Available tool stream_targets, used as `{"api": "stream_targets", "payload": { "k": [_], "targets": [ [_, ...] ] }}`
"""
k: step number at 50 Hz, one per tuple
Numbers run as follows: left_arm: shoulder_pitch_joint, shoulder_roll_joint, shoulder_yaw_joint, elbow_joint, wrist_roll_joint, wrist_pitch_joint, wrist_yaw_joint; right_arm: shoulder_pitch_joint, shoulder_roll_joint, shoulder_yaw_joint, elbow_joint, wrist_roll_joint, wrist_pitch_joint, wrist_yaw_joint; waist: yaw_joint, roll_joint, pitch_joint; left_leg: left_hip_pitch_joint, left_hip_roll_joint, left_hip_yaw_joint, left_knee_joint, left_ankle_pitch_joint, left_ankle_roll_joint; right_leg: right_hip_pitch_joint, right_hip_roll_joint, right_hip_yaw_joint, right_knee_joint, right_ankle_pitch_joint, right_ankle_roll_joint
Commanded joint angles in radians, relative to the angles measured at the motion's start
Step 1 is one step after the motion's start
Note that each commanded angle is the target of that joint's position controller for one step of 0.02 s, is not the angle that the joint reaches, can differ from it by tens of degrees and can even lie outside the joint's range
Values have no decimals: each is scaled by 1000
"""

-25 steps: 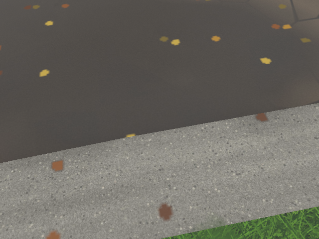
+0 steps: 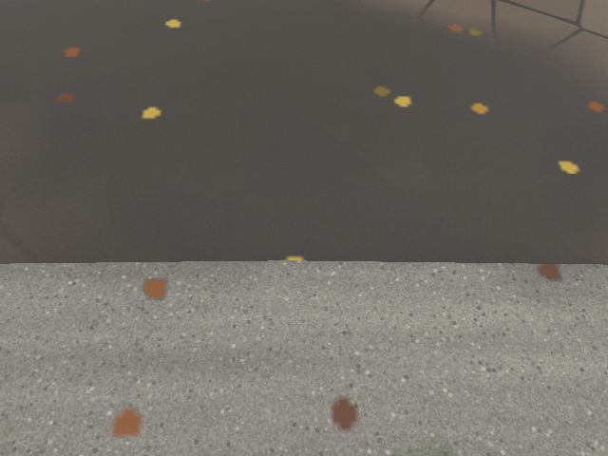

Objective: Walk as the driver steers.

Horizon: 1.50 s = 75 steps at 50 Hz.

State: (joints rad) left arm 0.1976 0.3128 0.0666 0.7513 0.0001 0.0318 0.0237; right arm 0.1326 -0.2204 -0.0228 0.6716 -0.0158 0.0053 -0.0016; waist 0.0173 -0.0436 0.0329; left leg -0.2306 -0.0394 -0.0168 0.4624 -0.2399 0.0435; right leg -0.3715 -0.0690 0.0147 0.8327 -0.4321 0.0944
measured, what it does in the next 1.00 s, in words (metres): walks ahead: right foot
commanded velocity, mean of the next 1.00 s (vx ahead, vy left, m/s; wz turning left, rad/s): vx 0.15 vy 0.00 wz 0.02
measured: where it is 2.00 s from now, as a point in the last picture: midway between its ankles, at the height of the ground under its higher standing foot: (323, 354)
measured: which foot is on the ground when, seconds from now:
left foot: down 0.00-1.00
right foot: up 0.00-0.08, down 0.10-0.80, up 0.82-1.00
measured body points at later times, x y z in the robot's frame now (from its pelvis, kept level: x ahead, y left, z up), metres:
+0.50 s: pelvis +0.00 -0.02 +0.00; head +0.01 -0.02 +0.44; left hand +0.10 +0.24 -0.13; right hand +0.11 -0.28 -0.13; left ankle +0.00 +0.10 -0.74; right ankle -0.01 -0.15 -0.74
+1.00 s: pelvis +0.13 -0.01 +0.00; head +0.15 +0.00 +0.45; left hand +0.32 +0.23 -0.10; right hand +0.06 -0.26 -0.14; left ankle +0.00 +0.10 -0.74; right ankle +0.23 -0.15 -0.68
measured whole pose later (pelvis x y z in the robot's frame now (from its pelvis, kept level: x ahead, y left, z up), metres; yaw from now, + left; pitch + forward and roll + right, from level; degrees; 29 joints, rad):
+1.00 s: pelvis +0.13 -0.01 +0.00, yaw +0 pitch +2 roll +0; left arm 0.13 0.28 0.03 0.72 -0.02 -0.09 -0.04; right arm 0.46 -0.21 -0.03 1.03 0.01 -0.07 0.00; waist -0.07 -0.03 0.01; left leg 0.05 -0.02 -0.02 0.25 -0.33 0.03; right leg -0.66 -0.07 -0.04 0.95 -0.20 -0.01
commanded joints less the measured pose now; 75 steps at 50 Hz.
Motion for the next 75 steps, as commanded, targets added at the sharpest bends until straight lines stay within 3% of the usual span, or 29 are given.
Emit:
{"api": "stream_targets", "payload": {
  "k": [1,4,6,7,9,11,25,28,31,34,37,38,39,40,41,43,46,50,54,57,58,59,60,61,62,64,66,70,75],
  "targets": [
    [-31,48,4,-67,-2,-13,2,-25,-149,-40,-37,1,-8,-3,-26,182,-93,83,234,-190,-95,390,179,44,2,-2,-131,9,-2],
    [22,44,-4,-43,8,-20,-1,-39,-128,-29,-8,14,-8,-1,17,146,-80,27,205,-195,-85,243,130,200,11,-10,-423,280,-31],
    [30,138,9,-49,20,-24,4,29,-124,-29,18,-6,-23,6,-34,15,-83,-36,114,-140,-60,56,41,290,-68,62,-396,521,-77],
    [14,144,17,-30,8,-27,-3,34,-123,-32,25,-4,-22,4,-46,-60,-67,3,65,-82,-69,15,9,198,-49,44,-376,355,-110],
    [-4,72,-2,-31,17,-39,-10,-36,-134,-35,28,1,-13,-5,-11,-29,-41,43,60,-67,-24,29,-5,128,-28,40,-413,256,-101],
    [-4,58,-9,-26,18,-53,-10,-26,-125,-35,41,3,1,-13,-12,-27,-34,41,64,-72,-19,82,1,132,-17,30,-411,281,-85],
    [35,45,-23,33,10,-56,7,28,-123,-43,190,12,1,-27,-10,49,-24,52,66,-67,-18,148,-18,152,9,11,-401,286,-89],
    [58,57,-16,52,-4,-49,12,65,-142,-54,225,28,5,-32,-17,40,15,-19,29,-42,-1,-330,15,92,36,6,-395,-146,-134],
    [83,57,-18,45,-19,-77,13,64,-122,-50,222,40,-35,-26,-12,19,120,-144,56,-81,14,-462,51,39,-18,106,-424,-322,-194],
    [150,97,-2,63,-25,-109,2,29,-96,-45,214,43,-87,-4,5,-58,91,-211,35,-31,129,-289,43,146,-124,289,-507,-298,-268],
    [114,121,4,46,-32,-107,-8,64,-84,-41,227,50,-116,16,-42,-136,92,-128,22,28,109,-173,61,137,-204,385,-553,-132,-304],
    [48,105,-1,21,-31,-106,-11,147,-100,-48,265,53,-120,20,-88,-109,79,2,21,14,27,-135,72,79,-151,292,-484,21,-264],
    [-29,73,-11,-22,-28,-114,-15,266,-158,-68,319,54,-122,21,-131,13,50,168,71,-112,-36,-56,98,-33,-39,127,-294,226,-196],
    [-73,48,-16,-62,-20,-137,-16,427,-265,-103,369,54,-116,21,-175,251,-13,431,215,-387,-125,85,173,-261,96,-58,69,324,-109],
    [-52,54,-14,-60,-27,-152,-13,453,-236,-90,358,33,-115,28,-176,305,-33,542,368,-609,-186,268,258,-472,123,1,289,-96,-96],
    [-44,44,-17,-54,-61,-154,-29,380,-143,-55,328,17,-115,27,-117,129,27,545,375,-483,-164,291,255,-635,37,68,456,-81,-144],
    [-105,6,-24,-90,-28,-148,-54,331,-96,-25,323,26,-88,14,-78,110,70,422,302,-279,-253,336,171,-611,-46,4,329,93,-141],
    [-219,-48,-54,-148,-15,-140,-78,262,-166,-30,288,28,-83,-22,-71,134,87,87,189,-87,-375,283,129,-224,10,-83,-92,384,-91],
    [-237,42,-26,-168,-30,-127,-61,306,-210,-46,305,46,-98,-21,-45,151,93,199,263,-86,-362,377,107,-129,44,-50,-270,451,-130],
    [18,113,20,-92,-28,-117,-48,290,-215,-52,294,22,-72,-15,96,168,-95,260,236,-26,-5,835,56,172,110,-89,-256,378,-200],
    [185,96,-6,-15,71,-107,-56,375,-82,6,310,-185,-111,71,118,-2,-234,58,152,1,182,617,47,531,53,-19,-189,534,-258],
    [391,133,7,27,91,-100,-63,590,28,25,293,-174,-130,109,78,-171,-464,-305,-35,-2,503,14,15,1037,-150,345,-256,366,-493],
    [515,81,-10,71,92,-104,-65,455,-52,7,280,-102,-138,134,169,-149,-405,-495,-107,-116,814,-296,39,964,-234,699,-465,-37,-500],
    [364,69,-10,63,80,-132,-58,237,-112,-17,212,-56,-146,122,143,-119,-55,-638,-12,-157,923,-215,79,622,-224,646,-571,-283,-383],
    [214,63,-15,51,51,-144,-52,195,-141,-23,197,-54,-146,90,71,-74,29,-560,60,-124,907,-130,91,350,-224,569,-614,-240,-366],
    [92,-44,-61,65,48,-155,-39,222,-70,9,185,-92,-129,45,-37,10,-38,-388,138,-139,856,-27,90,125,-208,428,-652,-19,-359],
    [-5,-58,-67,50,53,-171,-26,228,-24,28,168,-83,-93,39,-94,18,-34,-350,161,-112,795,-54,56,-9,-179,331,-718,37,-352],
    [80,-20,-56,84,89,-194,-34,149,-64,29,137,-75,-83,52,-43,20,-23,-442,185,-63,597,186,14,1,-122,166,-730,226,-368],
    [266,-8,-55,155,69,-173,-82,-28,-44,30,97,-67,-65,57,38,3,1,-460,146,-1,276,369,-27,162,-120,96,-683,424,-383]
  ]
}}
Velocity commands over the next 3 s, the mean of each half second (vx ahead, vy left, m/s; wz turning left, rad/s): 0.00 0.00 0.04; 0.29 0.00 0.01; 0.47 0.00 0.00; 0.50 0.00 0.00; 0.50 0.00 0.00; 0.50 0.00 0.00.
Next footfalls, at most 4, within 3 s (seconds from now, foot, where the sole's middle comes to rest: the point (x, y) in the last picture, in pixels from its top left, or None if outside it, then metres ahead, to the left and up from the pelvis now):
0.10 right None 0.03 -0.15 -0.78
1.16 right None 0.41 -0.15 -0.78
1.72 left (270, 364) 0.70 0.08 -0.78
2.22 right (358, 278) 0.95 -0.13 -0.78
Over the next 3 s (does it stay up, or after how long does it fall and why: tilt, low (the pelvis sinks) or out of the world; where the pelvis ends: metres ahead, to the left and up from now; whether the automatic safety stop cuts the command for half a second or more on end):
stays up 1.24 -0.02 -0.11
